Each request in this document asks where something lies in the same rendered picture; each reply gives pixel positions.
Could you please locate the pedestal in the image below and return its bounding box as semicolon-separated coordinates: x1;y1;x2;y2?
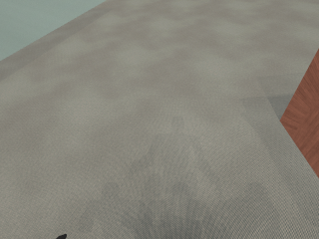
280;49;319;178

